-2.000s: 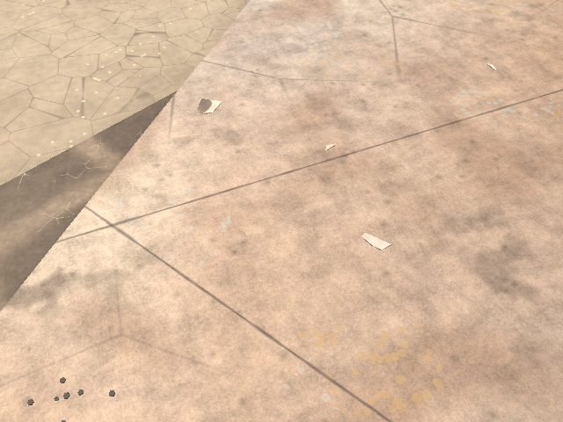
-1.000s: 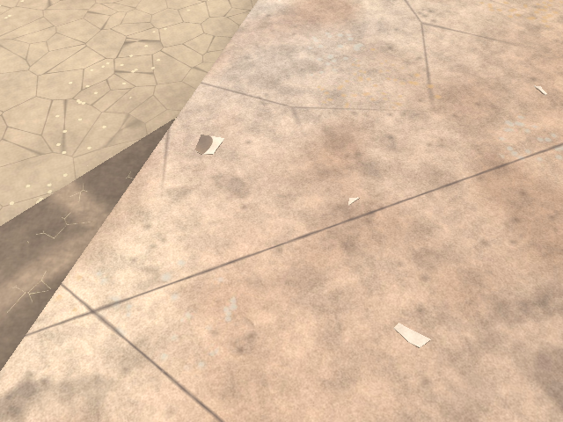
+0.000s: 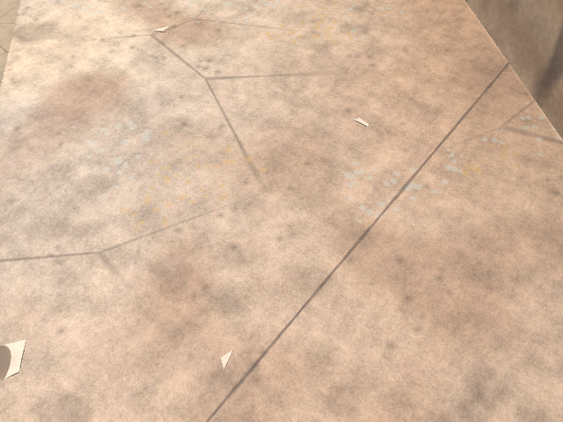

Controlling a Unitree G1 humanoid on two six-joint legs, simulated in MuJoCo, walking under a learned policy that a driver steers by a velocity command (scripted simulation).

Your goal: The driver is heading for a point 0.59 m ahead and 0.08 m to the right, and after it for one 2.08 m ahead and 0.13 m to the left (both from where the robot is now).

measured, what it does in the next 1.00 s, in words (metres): walks ahead: left foot, then right foot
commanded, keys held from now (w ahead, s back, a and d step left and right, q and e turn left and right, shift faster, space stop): w+e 0.48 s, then w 0.16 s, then q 0.36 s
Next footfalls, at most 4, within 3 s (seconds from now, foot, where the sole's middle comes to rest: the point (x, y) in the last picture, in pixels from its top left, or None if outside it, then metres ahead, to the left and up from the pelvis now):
0.48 left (262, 410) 0.47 0.07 -0.75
0.92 right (369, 364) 0.56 -0.19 -0.75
1.34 left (274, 388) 0.52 0.04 -0.75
1.84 right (354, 374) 0.54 -0.15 -0.75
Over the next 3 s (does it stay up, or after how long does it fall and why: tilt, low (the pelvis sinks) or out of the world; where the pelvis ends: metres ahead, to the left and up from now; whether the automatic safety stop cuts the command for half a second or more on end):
stays up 0.78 -0.01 0.02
